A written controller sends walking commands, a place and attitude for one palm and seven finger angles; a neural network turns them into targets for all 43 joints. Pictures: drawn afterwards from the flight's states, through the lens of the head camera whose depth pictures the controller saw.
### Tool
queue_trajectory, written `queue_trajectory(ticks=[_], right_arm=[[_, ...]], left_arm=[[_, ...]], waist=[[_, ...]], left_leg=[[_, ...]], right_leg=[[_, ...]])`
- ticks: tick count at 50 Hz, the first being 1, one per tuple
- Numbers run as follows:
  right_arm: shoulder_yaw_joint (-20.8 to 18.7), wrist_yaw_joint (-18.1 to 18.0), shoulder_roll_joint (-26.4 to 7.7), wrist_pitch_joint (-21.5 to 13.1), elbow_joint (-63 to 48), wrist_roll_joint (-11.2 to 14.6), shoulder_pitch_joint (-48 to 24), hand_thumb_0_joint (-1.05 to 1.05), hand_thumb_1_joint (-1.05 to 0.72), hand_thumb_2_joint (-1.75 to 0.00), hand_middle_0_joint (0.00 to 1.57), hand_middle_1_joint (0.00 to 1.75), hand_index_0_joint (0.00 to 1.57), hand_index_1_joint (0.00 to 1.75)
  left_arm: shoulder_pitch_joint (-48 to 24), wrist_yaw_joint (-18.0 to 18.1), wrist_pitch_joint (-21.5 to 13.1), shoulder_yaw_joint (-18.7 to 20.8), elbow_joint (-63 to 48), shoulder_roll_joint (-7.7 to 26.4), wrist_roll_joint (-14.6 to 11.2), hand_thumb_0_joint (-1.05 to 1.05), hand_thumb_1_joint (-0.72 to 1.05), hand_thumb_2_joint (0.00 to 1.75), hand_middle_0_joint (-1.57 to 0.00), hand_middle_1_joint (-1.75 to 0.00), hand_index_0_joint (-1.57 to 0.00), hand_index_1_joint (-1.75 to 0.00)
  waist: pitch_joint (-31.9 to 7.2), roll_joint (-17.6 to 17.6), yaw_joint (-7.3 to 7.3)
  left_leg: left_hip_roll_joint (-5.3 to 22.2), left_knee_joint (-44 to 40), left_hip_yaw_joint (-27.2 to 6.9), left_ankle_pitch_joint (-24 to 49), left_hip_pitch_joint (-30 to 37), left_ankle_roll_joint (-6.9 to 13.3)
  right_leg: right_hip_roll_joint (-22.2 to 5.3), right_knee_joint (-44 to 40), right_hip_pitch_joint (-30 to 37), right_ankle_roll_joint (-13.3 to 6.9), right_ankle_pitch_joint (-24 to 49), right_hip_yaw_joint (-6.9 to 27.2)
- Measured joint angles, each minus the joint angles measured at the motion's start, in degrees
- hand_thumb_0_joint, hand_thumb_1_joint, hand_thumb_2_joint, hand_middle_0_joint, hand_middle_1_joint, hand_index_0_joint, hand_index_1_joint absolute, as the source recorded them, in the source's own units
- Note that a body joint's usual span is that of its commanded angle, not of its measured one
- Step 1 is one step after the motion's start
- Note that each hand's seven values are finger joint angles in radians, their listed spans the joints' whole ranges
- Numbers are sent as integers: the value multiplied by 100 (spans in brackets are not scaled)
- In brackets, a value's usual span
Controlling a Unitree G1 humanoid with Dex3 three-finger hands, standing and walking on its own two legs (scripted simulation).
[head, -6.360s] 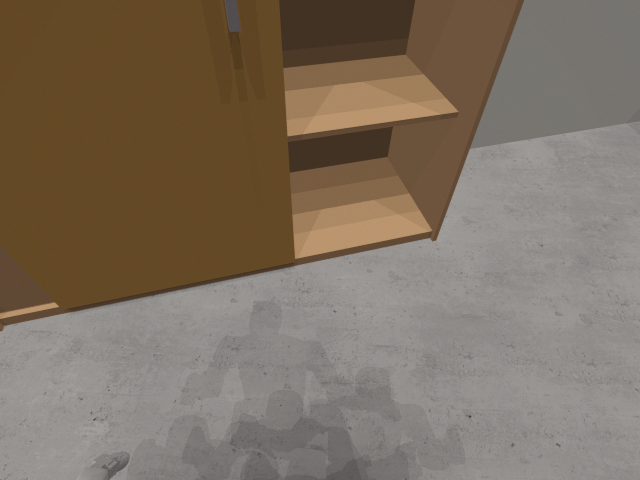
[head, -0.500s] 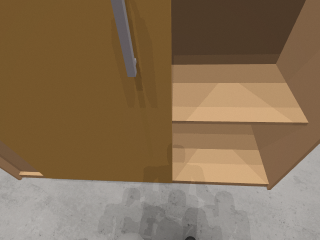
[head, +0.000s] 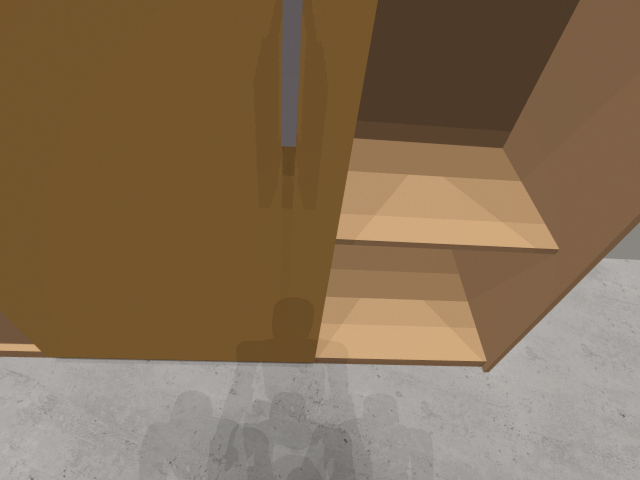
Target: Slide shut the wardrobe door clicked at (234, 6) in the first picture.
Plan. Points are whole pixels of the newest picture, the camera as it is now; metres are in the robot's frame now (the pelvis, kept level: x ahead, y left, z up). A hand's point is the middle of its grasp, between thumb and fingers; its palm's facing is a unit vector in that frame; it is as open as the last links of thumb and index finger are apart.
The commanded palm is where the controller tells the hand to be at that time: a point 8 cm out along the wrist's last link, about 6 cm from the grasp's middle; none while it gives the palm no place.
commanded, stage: come to a stop and stand still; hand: left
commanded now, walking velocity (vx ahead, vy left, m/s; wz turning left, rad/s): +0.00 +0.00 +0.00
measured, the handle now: (291, 49) +0.56 +0.07 +0.27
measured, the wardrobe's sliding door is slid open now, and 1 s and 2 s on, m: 0.59 0.59 0.59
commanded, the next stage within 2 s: look again from close up in 0.76 s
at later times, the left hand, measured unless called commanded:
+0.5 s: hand out of the picture -0.01 +0.09 -0.18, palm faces +0.09 -0.97 -0.21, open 7.2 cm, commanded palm none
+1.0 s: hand out of the picture -0.05 +0.09 -0.18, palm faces +0.06 -0.98 -0.19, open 7.3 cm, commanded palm none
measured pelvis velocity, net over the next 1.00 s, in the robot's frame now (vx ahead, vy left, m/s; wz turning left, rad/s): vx -0.02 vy -0.06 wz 0.02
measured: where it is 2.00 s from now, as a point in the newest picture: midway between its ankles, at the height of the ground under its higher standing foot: outside the picture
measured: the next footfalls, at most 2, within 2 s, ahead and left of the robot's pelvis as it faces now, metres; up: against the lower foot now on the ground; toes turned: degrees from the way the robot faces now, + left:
right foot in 0.18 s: +0.03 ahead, -0.14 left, +0.00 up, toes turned -3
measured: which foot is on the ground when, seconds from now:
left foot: down 0.00-1.00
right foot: up 0.00-0.16, down 0.18-1.00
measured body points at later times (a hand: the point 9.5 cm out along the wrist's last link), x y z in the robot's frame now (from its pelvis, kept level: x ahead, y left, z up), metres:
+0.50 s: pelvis +0.00 -0.08 -0.01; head +0.00 -0.09 +0.44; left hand -0.02 +0.14 -0.16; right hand -0.02 -0.28 -0.18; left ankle -0.04 +0.08 -0.75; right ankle -0.01 -0.14 -0.75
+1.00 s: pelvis -0.02 -0.06 -0.01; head +0.00 -0.07 +0.44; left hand -0.05 +0.15 -0.17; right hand -0.03 -0.28 -0.18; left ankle -0.04 +0.05 -0.75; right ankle -0.01 -0.14 -0.75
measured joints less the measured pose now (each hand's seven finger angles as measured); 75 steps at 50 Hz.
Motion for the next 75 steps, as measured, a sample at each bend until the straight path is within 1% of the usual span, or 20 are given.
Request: queue_trajectory(ticks=[4,5,7,9,11,13,17,25,34,43,44,46,47,48,50,52,56,61,67,75], right_arm=[[-18,8,46,62,150,-3,-19,0,-90,-90,20,30,20,30],[-27,19,48,84,189,-5,-28,0,-90,-90,20,30,20,30],[-53,40,43,122,249,5,-42,0,-90,-90,20,30,20,30],[-68,59,31,146,286,37,-47,0,-90,-90,20,30,20,30],[-71,77,-50,173,327,77,-117,0,-90,-90,20,30,20,30],[-71,100,-100,191,311,73,-175,0,-90,-90,20,29,20,30],[-63,124,-157,174,226,60,-381,0,-91,-90,20,29,20,30],[-80,111,-330,185,23,78,-832,0,-91,-90,20,29,20,30],[-118,71,-517,264,-71,84,-993,0,-91,-90,20,29,19,30],[-80,86,-409,271,-38,70,-833,0,-91,-90,20,29,19,30],[-84,115,-398,265,-36,74,-832,0,-91,-90,20,29,19,30],[-121,142,-410,285,-226,88,-846,0,-91,-90,20,29,20,30],[-141,143,-429,261,-337,105,-835,0,-91,-90,20,29,20,30],[-157,148,-453,234,-439,118,-800,0,-91,-90,20,29,20,30],[-163,174,-500,173,-559,100,-682,0,-91,-90,20,29,20,30],[-132,189,-440,147,-525,61,-594,0,-91,-90,20,29,19,30],[10,207,-288,84,-457,23,-368,0,-91,-90,20,29,19,30],[111,218,-187,58,-358,29,-297,0,-91,-90,20,29,20,30],[135,214,-188,13,-302,29,-348,0,-91,-90,20,29,20,30],[101,164,-348,-15,-220,45,-505,0,-91,-90,20,29,20,30]], left_arm=[[-366,30,-41,-63,-67,-139,-39,1,91,90,-20,-30,-20,-30],[-448,95,-37,-75,-67,-138,-1,1,93,90,-20,-30,-20,-30],[-545,132,-78,-60,-86,-92,-13,3,95,90,-20,-30,-20,-30],[-606,146,-180,-62,-121,-56,-36,3,96,90,-20,-30,-20,-30],[-667,174,-287,-101,-101,-132,-56,2,95,90,-20,-30,-20,-30],[-648,196,-368,-125,-111,-163,-70,2,96,90,-20,-30,-20,-30],[-562,224,-422,-145,-119,-168,-91,1,96,90,-20,-30,-20,-30],[-276,218,-427,-191,-60,-285,-93,1,94,90,-20,-30,-20,-30],[41,191,-387,-215,80,-529,-67,0,92,90,-20,-30,-20,-30],[51,177,-381,-183,72,-525,-67,0,91,90,-20,-30,-20,-30],[39,219,-427,-180,52,-522,-43,0,91,90,-20,-30,-20,-30],[38,285,-520,-165,-93,-539,0,0,91,90,-20,-30,-20,-30],[33,293,-538,-173,-150,-542,6,0,91,90,-20,-30,-20,-30],[20,285,-528,-186,-186,-537,1,0,91,90,-20,-30,-20,-30],[-9,250,-484,-194,-235,-505,5,0,91,90,-20,-30,-20,-30],[-93,232,-432,-176,-243,-397,-7,0,91,90,-20,-30,-20,-30],[-218,200,-395,-167,-330,-222,-27,0,91,90,-20,-30,-20,-30],[-342,171,-410,-206,-434,-172,-27,0,92,90,-20,-30,-20,-30],[-325,165,-376,-220,-427,-169,-25,0,93,90,-20,-30,-20,-30],[-169,143,-337,-259,-267,-299,-31,0,92,90,-20,-30,-20,-30]], waist=[[115,106,-77],[123,131,-80],[116,174,-77],[98,199,-47],[111,425,-47],[44,512,-41],[-15,510,31],[85,461,193],[130,435,317],[177,438,310],[181,445,318],[266,483,279],[295,522,242],[301,580,200],[236,736,104],[154,689,60],[-47,538,116],[-130,503,151],[-80,445,162],[92,369,215]], left_leg=[[42,182,-8,-60,-73,-63],[49,240,-1,-87,-96,-86],[57,398,22,-169,-160,-147],[47,658,36,-308,-260,-229],[188,773,-52,-355,-256,-327],[233,678,-117,-308,-210,-393],[310,474,-171,-219,-126,-496],[510,398,-305,-130,-121,-670],[642,447,-399,-127,-143,-684],[648,445,-399,-99,-201,-680],[663,685,-351,-279,-334,-658],[584,1401,-386,-637,-679,-520],[536,1592,-368,-672,-793,-461],[493,1621,-343,-611,-837,-424],[437,1352,-317,-453,-779,-374],[327,1331,-285,-573,-740,-281],[114,1172,-139,-458,-597,-143],[-63,941,-41,-356,-471,-25],[-190,771,25,-280,-429,64],[-246,717,47,-299,-379,113]], right_leg=[[-74,-745,274,-60,-196,-101],[-83,-957,350,-75,-173,-109],[-107,-1483,549,-97,118,-147],[-131,-2131,820,-139,659,-142],[1,-2194,918,-246,676,-238],[48,-2216,953,-334,597,-305],[132,-2323,1005,-448,602,-366],[334,-2553,1114,-619,720,-510],[477,-2806,1252,-692,855,-600],[488,-2945,1256,-664,958,-595],[488,-2954,1213,-621,984,-581],[488,-2955,1114,-530,1072,-525],[488,-2927,1058,-553,1096,-495],[489,-2853,999,-581,1082,-479],[500,-2579,859,-570,948,-514],[382,-2285,760,-505,774,-503],[169,-2110,734,-372,683,-360],[3,-2067,721,-258,673,-253],[-112,-2041,665,-173,666,-175],[-163,-2028,681,-113,618,-142]])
